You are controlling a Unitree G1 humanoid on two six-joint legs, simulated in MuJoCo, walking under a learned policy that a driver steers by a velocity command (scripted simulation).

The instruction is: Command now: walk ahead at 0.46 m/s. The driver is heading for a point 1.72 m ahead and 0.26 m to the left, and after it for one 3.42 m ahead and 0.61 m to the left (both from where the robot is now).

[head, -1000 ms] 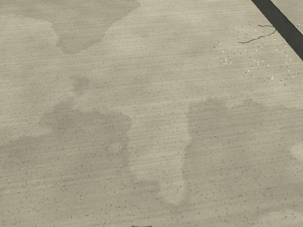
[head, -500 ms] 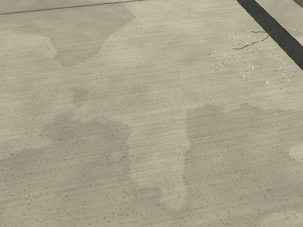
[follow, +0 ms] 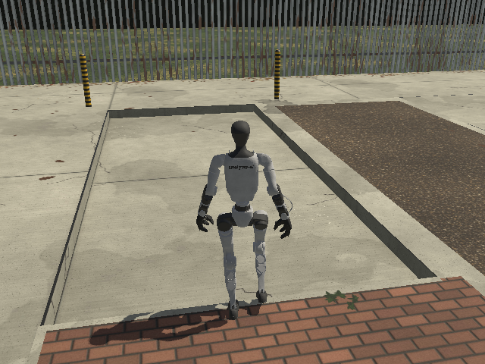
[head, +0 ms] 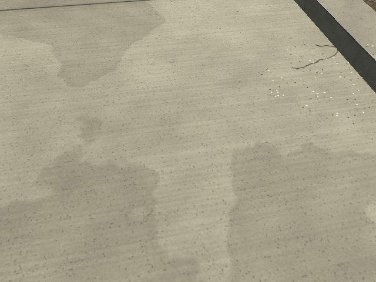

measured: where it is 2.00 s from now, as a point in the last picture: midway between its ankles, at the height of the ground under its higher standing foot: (185, 180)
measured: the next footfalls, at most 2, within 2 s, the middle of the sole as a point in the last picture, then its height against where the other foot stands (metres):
right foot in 0.34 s outside the picture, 0.16 m lower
left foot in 0.72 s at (166, 271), level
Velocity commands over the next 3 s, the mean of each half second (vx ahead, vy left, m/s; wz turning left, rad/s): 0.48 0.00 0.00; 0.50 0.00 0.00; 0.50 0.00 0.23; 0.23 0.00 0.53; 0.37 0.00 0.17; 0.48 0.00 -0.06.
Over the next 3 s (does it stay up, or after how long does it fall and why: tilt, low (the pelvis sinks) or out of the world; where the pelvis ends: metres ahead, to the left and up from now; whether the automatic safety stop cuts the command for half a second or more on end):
stays up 1.33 0.20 -0.15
